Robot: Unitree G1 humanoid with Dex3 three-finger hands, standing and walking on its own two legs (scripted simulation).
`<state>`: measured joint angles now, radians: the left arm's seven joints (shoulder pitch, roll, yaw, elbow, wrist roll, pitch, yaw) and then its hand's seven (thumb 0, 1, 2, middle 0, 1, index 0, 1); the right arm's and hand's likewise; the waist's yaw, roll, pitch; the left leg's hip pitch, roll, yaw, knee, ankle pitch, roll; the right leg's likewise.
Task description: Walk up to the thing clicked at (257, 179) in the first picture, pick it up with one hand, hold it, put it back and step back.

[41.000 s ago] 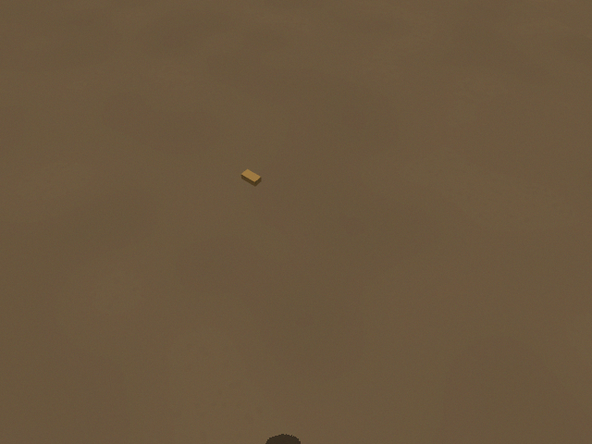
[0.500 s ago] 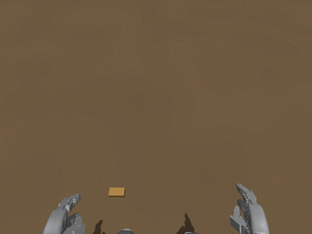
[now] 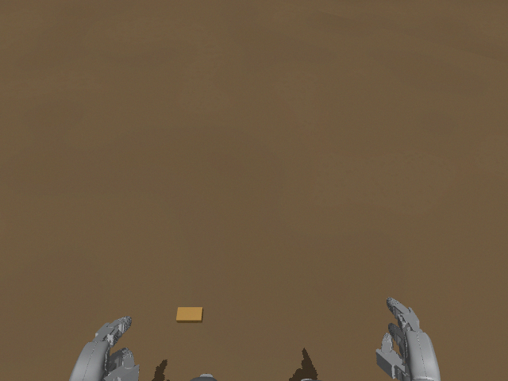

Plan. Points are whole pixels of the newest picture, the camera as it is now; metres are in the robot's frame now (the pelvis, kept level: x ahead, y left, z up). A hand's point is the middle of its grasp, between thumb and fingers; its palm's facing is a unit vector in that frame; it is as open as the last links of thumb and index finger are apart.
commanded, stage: home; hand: left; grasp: from above
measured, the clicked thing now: (190, 315) +0.45 +0.22 -0.70
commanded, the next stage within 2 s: stand in 0.02 s
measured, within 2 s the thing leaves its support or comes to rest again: neither
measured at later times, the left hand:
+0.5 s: hand out of the picture +0.07 +0.25 -0.11, palm faces +0.04 -0.94 -0.34, open 7.4 cm
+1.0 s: hand out of the picture +0.02 +0.25 -0.10, palm faces +0.05 -0.94 -0.33, open 7.4 cm
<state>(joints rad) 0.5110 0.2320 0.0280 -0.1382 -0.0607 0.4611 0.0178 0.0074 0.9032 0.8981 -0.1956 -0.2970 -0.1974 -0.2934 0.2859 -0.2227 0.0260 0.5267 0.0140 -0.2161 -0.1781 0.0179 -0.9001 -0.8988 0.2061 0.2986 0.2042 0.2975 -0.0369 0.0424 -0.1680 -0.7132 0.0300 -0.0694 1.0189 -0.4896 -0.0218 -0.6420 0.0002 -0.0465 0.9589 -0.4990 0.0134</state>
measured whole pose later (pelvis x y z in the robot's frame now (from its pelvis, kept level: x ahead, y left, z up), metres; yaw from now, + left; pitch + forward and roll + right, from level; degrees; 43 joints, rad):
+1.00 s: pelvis -0.02 +0.01 +0.07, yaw +1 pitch -4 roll +0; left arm 0.19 0.29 0.04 1.11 0.03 0.01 0.03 0.00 0.90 0.90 -0.20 -0.30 -0.20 -0.30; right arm 0.15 -0.29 -0.04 1.11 -0.02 0.01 -0.02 0.01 -0.90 -0.90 0.21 0.30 0.20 0.30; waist 0.02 0.01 0.05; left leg -0.15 -0.01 -0.04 0.40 -0.19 0.00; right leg -0.11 -0.04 -0.03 0.39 -0.22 0.03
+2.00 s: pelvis +0.00 +0.00 +0.07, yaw +0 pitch -2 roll +0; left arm 0.12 0.32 0.03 1.15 0.02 0.00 0.01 0.00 0.90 0.90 -0.20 -0.30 -0.20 -0.30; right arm 0.11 -0.32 -0.01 1.15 -0.01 -0.01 -0.01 0.01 -0.90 -0.90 0.20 0.30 0.20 0.30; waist 0.01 0.01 0.06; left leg -0.13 0.01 -0.04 0.33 -0.17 -0.02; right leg -0.09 -0.03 -0.03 0.32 -0.20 0.02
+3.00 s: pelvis -0.04 +0.03 +0.05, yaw +0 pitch -1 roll -1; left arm 0.03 0.41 0.08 0.93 0.01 0.06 0.03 0.00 0.90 0.90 -0.20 -0.30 -0.20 -0.30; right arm 0.12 -0.36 -0.05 1.00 -0.02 0.03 0.01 0.01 -0.90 -0.90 0.20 0.30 0.20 0.30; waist -0.01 -0.04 0.19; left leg -0.29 -0.04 -0.02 0.64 -0.33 0.05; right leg -0.40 0.04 0.11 0.89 -0.51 -0.02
